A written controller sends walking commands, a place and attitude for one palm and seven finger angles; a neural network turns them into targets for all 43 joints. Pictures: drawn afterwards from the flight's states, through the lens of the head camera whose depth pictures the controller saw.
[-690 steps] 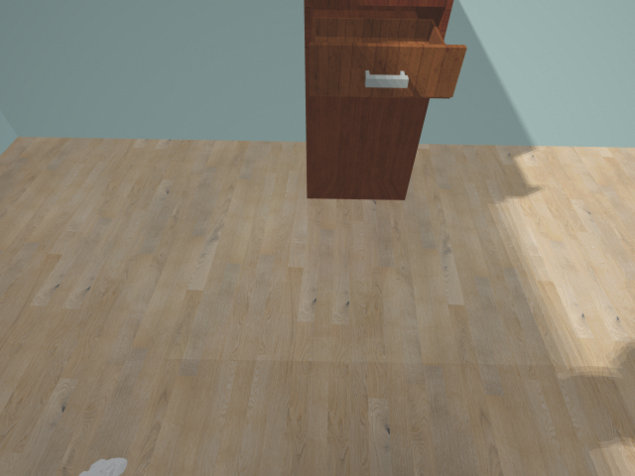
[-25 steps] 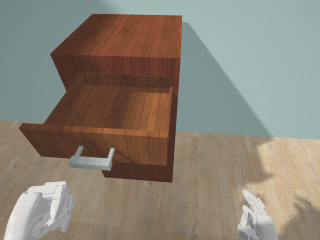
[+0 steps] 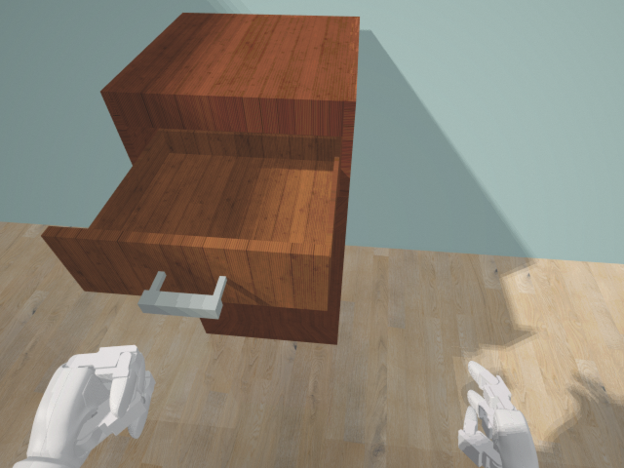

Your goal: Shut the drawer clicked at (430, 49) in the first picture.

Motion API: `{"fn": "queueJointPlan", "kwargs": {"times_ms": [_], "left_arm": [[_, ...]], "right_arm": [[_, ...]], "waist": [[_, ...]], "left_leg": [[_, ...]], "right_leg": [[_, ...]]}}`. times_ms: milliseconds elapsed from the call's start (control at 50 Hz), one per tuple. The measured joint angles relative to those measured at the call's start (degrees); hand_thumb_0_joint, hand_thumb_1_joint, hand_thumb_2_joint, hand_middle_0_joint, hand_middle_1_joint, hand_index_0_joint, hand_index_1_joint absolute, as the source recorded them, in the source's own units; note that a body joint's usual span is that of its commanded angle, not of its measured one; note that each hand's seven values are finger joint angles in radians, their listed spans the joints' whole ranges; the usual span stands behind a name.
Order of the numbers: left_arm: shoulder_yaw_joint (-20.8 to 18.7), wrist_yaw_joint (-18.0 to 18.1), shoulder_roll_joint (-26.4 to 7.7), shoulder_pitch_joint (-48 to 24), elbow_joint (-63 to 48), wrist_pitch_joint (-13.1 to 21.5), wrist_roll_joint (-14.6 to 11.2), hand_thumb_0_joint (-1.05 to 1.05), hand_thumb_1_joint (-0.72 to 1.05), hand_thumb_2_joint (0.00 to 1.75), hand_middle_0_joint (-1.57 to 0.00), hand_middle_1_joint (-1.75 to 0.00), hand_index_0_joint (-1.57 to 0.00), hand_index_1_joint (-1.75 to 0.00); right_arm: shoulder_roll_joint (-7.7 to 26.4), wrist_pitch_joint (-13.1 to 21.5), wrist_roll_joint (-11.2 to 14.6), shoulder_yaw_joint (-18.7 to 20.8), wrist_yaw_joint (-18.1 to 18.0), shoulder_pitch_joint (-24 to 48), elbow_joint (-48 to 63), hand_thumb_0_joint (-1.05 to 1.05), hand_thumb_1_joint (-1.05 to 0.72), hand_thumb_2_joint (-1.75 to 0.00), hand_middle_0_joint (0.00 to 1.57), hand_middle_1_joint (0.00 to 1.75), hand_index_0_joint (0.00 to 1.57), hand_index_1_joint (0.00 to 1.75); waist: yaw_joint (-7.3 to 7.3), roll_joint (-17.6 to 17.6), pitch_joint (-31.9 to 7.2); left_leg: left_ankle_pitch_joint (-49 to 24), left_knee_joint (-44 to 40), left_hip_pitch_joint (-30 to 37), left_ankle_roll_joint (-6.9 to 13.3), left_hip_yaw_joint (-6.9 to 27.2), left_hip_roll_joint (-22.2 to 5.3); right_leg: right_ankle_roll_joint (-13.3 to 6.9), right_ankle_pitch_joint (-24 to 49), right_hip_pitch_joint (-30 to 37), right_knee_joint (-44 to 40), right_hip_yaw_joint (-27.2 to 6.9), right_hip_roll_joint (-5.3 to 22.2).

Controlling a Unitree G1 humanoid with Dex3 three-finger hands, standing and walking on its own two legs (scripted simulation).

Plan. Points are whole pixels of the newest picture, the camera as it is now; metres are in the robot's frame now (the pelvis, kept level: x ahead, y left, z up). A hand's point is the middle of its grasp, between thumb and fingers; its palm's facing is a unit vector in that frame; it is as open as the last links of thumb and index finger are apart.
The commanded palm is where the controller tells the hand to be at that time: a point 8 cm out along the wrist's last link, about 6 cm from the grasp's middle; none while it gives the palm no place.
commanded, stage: bring the fist close to the handle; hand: left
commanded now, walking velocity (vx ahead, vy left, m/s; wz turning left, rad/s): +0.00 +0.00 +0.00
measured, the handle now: (186, 292) +0.35 +0.23 +0.01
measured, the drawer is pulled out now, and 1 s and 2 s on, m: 0.29 0.29 0.26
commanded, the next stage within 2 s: push the drawer shut in 1.14 s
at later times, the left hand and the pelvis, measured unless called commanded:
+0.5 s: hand (172, 376) +0.21 +0.19 +0.04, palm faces +0.00 -1.00 -0.05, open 3.3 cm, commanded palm +0.19 +0.25 +0.04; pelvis +0.00 +0.01 -0.02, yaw -1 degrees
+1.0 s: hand (184, 363) +0.24 +0.19 +0.01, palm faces +0.00 -1.00 -0.06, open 3.3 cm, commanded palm +0.21 +0.25 +0.02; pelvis +0.00 +0.01 -0.04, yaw -1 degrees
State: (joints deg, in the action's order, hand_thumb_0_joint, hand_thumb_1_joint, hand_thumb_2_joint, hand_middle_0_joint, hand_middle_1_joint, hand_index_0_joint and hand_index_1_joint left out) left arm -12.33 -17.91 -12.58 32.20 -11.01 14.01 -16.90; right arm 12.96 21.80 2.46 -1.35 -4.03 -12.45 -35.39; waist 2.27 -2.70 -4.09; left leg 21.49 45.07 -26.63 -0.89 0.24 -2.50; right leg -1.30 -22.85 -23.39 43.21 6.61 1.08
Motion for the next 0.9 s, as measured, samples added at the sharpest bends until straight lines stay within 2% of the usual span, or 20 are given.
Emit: {"fn": "queueJointPlan", "kwargs": {"times_ms": [160, 420, 720, 820, 900], "left_arm": [[-0.13, 0.87, 0.01, -2.89, 3.31, 2.19, 0.55, 0.02, 0.90, 0.90, -1.40, -1.60, -1.40, -1.60], [2.44, 3.41, 0.79, -8.09, 6.64, 4.03, 2.38, 0.02, 0.90, 0.90, -1.40, -1.60, -1.40, -1.60], [4.32, 5.12, 1.20, -12.91, 10.85, 7.32, 3.78, 0.02, 0.90, 0.90, -1.40, -1.60, -1.40, -1.60], [3.15, 4.91, 0.52, -15.75, 13.18, 7.10, 3.54, 0.02, 0.90, 0.90, -1.40, -1.60, -1.40, -1.60], [1.85, 4.57, -0.20, -15.13, 12.46, 6.63, 2.52, 0.02, 0.90, 0.90, -1.40, -1.60, -1.40, -1.60]], "right_arm": [[0.20, -2.01, -0.46, 0.56, 0.28, -0.55, -0.42, 0.01, -0.90, -0.90, 0.20, 0.30, 0.21, 0.30], [0.23, -4.64, -1.32, 0.87, 1.10, -1.30, 0.53, 0.01, -0.90, -0.90, 0.20, 0.30, 0.21, 0.30], [0.48, -7.79, -1.98, 0.68, 1.66, -0.56, 2.84, 0.01, -0.90, -0.90, 0.20, 0.30, 0.21, 0.30], [0.36, -9.08, -1.89, 0.63, 1.65, -0.10, 3.07, 0.01, -0.90, -0.90, 0.20, 0.30, 0.21, 0.30], [0.11, -10.11, -1.58, 0.77, 1.66, -0.52, 3.28, 0.01, -0.90, -0.90, 0.20, 0.30, 0.21, 0.30]], "waist": [[-1.15, 0.56, 0.36], [-2.61, 1.00, -0.28], [-2.68, 0.82, -1.89], [-2.94, 0.94, -2.04], [-3.24, 0.85, -2.23]], "left_leg": [[0.72, 2.43, -3.23, 0.37, -0.10, 0.24], [2.45, 7.16, -9.77, 1.04, -0.72, 0.72], [5.12, 14.18, -18.30, 1.00, -0.37, 0.61], [5.75, 15.95, -20.45, 0.75, -0.19, 0.26], [5.82, 15.63, -20.11, 0.55, -0.16, -0.02]], "right_leg": [[0.30, -0.65, -3.20, 2.39, -0.19, 0.37], [0.88, -2.38, -10.04, 7.50, -0.97, 1.13], [0.75, -5.22, -18.46, 14.59, -0.91, 1.33], [0.44, -5.86, -20.64, 16.37, -0.82, 1.04], [0.27, -5.85, -20.35, 15.99, -0.82, 0.73]]}}
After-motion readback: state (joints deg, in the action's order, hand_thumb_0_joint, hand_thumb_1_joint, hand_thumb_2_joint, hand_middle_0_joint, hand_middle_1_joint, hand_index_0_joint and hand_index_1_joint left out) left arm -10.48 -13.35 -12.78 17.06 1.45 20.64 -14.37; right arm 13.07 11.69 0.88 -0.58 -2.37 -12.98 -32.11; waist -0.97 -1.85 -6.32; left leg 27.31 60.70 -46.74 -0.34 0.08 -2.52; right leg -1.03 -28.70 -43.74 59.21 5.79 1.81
